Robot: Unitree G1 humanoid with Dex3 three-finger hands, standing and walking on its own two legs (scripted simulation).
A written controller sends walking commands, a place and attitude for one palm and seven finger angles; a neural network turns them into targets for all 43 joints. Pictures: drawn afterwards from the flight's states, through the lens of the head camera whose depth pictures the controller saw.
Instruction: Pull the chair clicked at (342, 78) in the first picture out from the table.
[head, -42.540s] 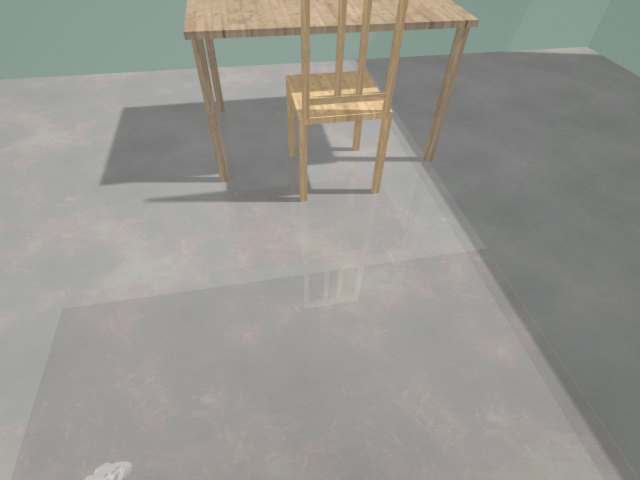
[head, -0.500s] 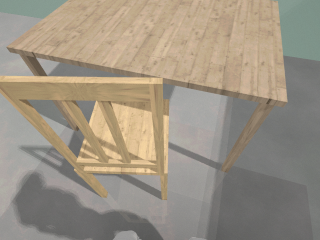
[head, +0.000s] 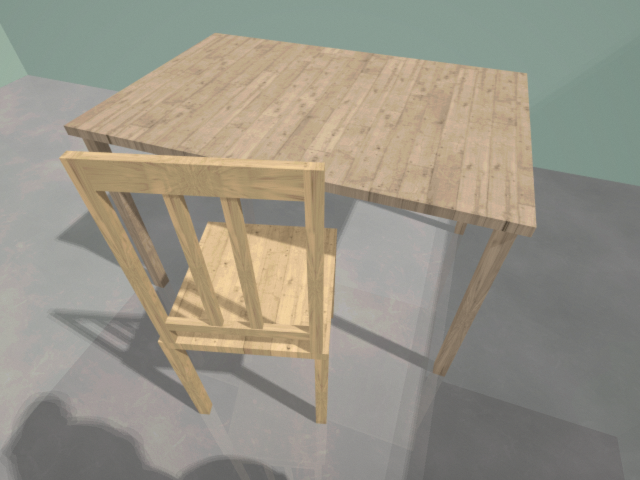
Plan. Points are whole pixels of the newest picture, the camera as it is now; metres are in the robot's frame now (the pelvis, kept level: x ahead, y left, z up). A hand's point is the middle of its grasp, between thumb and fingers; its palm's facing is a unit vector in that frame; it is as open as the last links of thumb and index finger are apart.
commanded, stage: come to a stop and stand still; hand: left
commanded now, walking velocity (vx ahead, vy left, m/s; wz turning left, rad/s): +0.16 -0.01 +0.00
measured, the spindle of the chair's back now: (198, 269) +0.48 +0.26 -0.07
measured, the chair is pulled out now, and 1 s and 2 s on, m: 0.12 0.12 0.12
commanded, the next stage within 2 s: look again from close up in 1.98 s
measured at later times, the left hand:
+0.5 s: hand out of the picture +0.03 +0.18 -0.21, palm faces -0.02 -0.99 -0.11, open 7.4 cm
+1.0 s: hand out of the picture +0.10 +0.23 -0.18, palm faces -0.04 -0.97 -0.23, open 7.4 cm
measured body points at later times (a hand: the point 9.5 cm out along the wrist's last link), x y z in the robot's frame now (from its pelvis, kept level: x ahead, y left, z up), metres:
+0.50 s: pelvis +0.04 +0.03 -0.02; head +0.06 +0.06 +0.43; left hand +0.03 +0.23 -0.19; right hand +0.07 -0.21 -0.15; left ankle +0.04 +0.09 -0.74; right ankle -0.06 -0.12 -0.73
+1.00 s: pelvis +0.06 +0.04 -0.01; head +0.08 +0.05 +0.44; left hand +0.11 +0.28 -0.16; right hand +0.07 -0.19 -0.16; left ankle +0.04 +0.09 -0.74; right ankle -0.01 -0.09 -0.74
